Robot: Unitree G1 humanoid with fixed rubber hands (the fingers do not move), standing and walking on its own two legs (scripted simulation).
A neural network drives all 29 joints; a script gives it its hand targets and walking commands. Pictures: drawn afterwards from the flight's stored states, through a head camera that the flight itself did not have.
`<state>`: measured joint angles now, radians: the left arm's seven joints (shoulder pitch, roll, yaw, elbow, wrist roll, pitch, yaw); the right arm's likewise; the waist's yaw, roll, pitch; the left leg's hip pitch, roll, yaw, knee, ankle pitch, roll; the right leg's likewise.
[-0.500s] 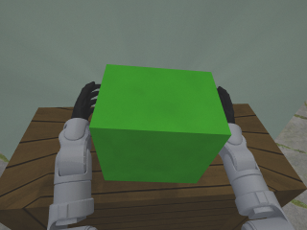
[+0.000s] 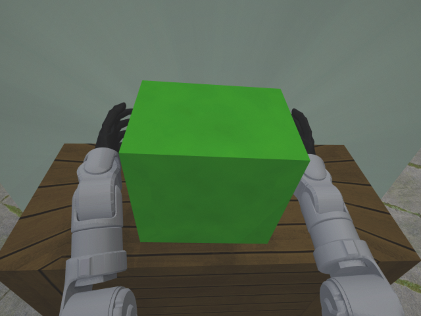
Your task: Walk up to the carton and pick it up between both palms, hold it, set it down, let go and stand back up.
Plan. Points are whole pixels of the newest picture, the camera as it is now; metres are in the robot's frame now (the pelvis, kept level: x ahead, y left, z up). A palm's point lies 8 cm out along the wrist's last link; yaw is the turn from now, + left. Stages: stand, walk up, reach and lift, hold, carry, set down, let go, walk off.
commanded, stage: reach and lift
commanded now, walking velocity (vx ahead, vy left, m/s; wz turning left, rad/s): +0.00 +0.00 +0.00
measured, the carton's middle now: (208, 167) +0.37 -0.01 +0.13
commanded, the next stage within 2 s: hold in 0.92 s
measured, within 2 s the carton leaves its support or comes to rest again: neither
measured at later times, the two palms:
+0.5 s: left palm (107, 143) +0.36 +0.16 +0.20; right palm (307, 139) +0.36 -0.18 +0.19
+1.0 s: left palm (96, 132) +0.36 +0.18 +0.22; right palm (303, 121) +0.37 -0.17 +0.23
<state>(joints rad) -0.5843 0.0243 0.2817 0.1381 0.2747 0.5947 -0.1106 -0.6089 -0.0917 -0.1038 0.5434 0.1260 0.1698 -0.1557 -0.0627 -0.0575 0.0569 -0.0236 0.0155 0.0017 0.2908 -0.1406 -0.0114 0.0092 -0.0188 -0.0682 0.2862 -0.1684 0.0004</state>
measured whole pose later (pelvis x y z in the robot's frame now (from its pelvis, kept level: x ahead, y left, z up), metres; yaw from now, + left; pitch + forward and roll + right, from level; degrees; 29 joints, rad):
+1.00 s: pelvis +0.00 -0.01 +0.00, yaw +1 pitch -7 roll +0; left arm -0.66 0.06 0.31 0.10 0.26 0.79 -0.10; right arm -0.79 -0.15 -0.05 0.59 0.25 0.37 -0.18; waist -0.08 -0.05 -0.01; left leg -0.03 0.03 -0.02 0.32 -0.15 -0.02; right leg 0.02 0.00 -0.08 0.28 -0.17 -0.01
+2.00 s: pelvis +0.00 -0.01 +0.00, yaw +0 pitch -7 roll -1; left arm -0.65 0.05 0.31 0.07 0.26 0.82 -0.09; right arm -0.79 -0.18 0.00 0.57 0.29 0.44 -0.19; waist -0.08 -0.03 -0.03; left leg -0.03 0.03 -0.01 0.32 -0.16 -0.02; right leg 0.03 0.01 -0.06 0.27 -0.16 -0.01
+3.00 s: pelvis +0.00 -0.01 +0.00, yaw +0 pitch -7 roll +0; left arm -0.68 0.06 0.31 0.09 0.25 0.84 -0.08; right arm -0.82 -0.18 -0.02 0.58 0.28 0.46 -0.18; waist -0.08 -0.03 -0.05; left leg -0.04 0.03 -0.02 0.31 -0.15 -0.03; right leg 0.01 0.01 -0.05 0.27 -0.17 -0.01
